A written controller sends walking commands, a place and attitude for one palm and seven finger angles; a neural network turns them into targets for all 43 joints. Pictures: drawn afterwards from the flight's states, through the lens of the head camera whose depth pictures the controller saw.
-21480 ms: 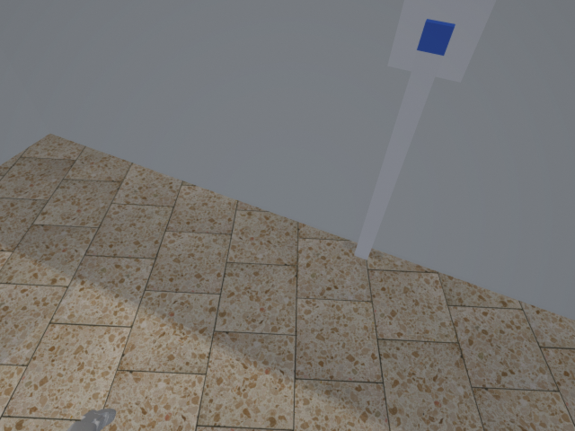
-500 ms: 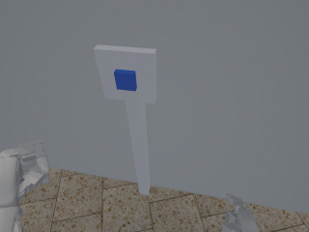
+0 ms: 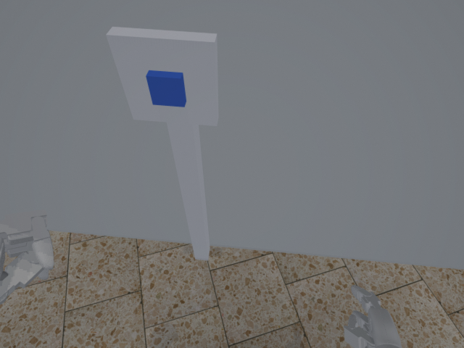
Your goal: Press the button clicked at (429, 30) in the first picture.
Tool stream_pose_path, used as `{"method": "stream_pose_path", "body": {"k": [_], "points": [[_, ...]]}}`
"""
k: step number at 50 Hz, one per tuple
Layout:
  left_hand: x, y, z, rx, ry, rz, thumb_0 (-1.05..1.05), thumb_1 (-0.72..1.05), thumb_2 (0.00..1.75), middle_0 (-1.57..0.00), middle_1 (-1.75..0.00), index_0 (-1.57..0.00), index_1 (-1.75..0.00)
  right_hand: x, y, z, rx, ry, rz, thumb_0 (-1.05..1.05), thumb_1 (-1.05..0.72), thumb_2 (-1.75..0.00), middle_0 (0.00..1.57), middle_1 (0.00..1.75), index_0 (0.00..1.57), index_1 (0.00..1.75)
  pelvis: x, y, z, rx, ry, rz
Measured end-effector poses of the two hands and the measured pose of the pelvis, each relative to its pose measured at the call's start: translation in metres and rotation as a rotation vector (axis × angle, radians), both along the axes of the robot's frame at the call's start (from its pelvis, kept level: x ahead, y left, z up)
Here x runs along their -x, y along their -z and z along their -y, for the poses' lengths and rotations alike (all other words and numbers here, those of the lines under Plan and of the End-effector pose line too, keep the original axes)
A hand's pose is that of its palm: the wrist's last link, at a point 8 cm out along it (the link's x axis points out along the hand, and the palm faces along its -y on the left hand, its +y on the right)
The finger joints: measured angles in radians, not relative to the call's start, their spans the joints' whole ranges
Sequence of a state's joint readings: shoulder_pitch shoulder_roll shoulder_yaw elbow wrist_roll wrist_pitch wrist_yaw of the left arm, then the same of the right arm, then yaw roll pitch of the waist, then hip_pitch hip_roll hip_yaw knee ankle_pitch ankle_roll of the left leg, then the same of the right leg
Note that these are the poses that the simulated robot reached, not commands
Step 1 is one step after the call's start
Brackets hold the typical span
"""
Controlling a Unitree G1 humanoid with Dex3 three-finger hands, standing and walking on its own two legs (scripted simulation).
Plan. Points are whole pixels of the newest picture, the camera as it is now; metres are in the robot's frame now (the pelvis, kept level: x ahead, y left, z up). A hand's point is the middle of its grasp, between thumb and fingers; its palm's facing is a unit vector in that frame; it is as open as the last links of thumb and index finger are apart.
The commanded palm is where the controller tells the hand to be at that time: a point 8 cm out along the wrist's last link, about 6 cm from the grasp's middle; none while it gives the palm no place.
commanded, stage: step back with the hand held close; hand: left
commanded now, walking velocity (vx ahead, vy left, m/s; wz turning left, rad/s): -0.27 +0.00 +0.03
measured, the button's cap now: (167, 88) +0.52 +0.16 +0.16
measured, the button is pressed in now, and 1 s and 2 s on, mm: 0 0 0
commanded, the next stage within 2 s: stop stepping back and stand still in 0.96 s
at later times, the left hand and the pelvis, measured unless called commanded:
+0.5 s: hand out of the picture +0.11 +0.26 +0.17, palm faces +0.41 -0.79 -0.46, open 3.1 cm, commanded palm +0.04 +0.30 +0.18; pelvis -0.07 +0.01 -0.01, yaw +3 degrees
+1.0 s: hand out of the picture +0.02 +0.26 +0.17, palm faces +0.42 -0.83 -0.37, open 3.1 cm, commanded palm -0.03 +0.29 +0.18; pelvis -0.16 +0.01 -0.01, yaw +0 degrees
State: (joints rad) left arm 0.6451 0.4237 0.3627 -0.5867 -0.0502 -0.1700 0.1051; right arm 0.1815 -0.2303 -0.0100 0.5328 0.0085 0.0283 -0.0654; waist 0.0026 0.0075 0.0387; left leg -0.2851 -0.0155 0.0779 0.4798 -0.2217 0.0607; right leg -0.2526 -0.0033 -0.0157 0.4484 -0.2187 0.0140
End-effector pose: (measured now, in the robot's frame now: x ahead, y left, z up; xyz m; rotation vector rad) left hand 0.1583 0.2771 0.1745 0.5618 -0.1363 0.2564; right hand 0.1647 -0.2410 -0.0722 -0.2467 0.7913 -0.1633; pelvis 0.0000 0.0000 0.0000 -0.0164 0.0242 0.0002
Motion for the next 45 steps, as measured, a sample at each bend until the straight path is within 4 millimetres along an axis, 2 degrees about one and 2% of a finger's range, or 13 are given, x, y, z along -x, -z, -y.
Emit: {"method": "stream_pose_path", "body": {"k": [4,10,16,23,28,31,34,37,39,42,45], "points": [[0.014,-0.005,-0.004,-0.014,-0.005,0.052,0.02,0.89,0.90,-1.31,-1.50,-1.31,-1.50,0.007,-0.003,-0.005,0.002,-0.009,0.035,0.01,-0.90,-0.89,0.21,0.30,0.20,0.30,0.012,0.003,-0.002,-0.001,0.002,0.006],[0.042,-0.002,-0.005,-0.003,-0.020,0.100,0.02,0.89,0.90,-1.31,-1.50,-1.31,-1.50,0.021,-0.004,-0.014,-0.008,-0.037,0.090,0.01,-0.90,-0.89,0.21,0.30,0.20,0.30,0.035,0.009,-0.004,0.004,-0.002,0.017],[0.066,0.001,-0.008,0.021,-0.029,0.156,0.02,0.89,0.90,-1.31,-1.50,-1.31,-1.50,0.049,0.000,-0.018,0.010,-0.053,0.077,0.01,-0.90,-0.89,0.21,0.30,0.20,0.30,0.054,0.012,-0.007,0.020,-0.012,0.017],[0.081,-0.005,-0.019,-0.012,-0.019,0.220,0.02,0.89,0.90,-1.31,-1.50,-1.31,-1.50,0.085,0.004,-0.023,0.041,-0.040,0.038,0.01,-0.90,-0.89,0.21,0.30,0.20,0.30,0.071,0.013,-0.014,0.046,-0.042,0.024],[0.097,-0.011,-0.026,-0.049,-0.040,0.216,0.02,0.89,0.90,-1.31,-1.50,-1.31,-1.50,0.097,0.005,-0.029,0.017,-0.054,0.030,0.01,-0.90,-0.89,0.21,0.30,0.20,0.30,0.080,0.010,-0.011,0.050,-0.041,-0.023],[0.103,-0.005,-0.019,-0.035,-0.024,0.192,0.02,0.89,0.90,-1.31,-1.50,-1.31,-1.50,0.098,0.008,-0.030,0.004,-0.080,0.036,0.01,-0.90,-0.89,0.21,0.30,0.20,0.30,0.093,0.012,-0.006,0.028,-0.015,-0.064],[0.105,0.003,-0.003,0.004,0.028,0.156,0.02,0.90,0.90,-1.31,-1.50,-1.31,-1.50,0.101,0.012,-0.027,-0.004,-0.104,0.034,0.01,-0.90,-0.89,0.21,0.30,0.20,0.30,0.116,0.011,-0.002,0.036,0.004,-0.075],[0.114,-0.002,0.014,-0.001,0.109,0.146,0.02,0.89,0.90,-1.31,-1.50,-1.31,-1.50,0.111,0.013,-0.024,-0.017,-0.099,0.037,0.01,-0.90,-0.89,0.21,0.30,0.20,0.30,0.136,0.010,0.003,0.049,0.006,-0.051],[0.127,-0.009,0.021,-0.029,0.156,0.157,0.02,0.89,0.90,-1.31,-1.50,-1.31,-1.50,0.121,0.009,-0.020,-0.024,-0.081,0.054,0.01,-0.90,-0.89,0.21,0.30,0.20,0.30,0.145,0.012,0.006,0.053,0.008,-0.030],[0.152,-0.020,0.021,-0.063,0.173,0.192,0.02,0.89,0.90,-1.31,-1.50,-1.31,-1.50,0.136,0.001,-0.013,-0.020,-0.045,0.087,0.01,-0.90,-0.89,0.21,0.30,0.20,0.30,0.152,0.013,0.009,0.057,0.000,0.002],[0.174,-0.026,0.008,-0.060,0.119,0.250,0.01,0.89,0.90,-1.31,-1.50,-1.31,-1.50,0.152,-0.006,-0.005,0.013,-0.012,0.094,0.01,-0.90,-0.89,0.21,0.30,0.20,0.30,0.151,0.012,0.005,0.037,0.004,0.022]]}}
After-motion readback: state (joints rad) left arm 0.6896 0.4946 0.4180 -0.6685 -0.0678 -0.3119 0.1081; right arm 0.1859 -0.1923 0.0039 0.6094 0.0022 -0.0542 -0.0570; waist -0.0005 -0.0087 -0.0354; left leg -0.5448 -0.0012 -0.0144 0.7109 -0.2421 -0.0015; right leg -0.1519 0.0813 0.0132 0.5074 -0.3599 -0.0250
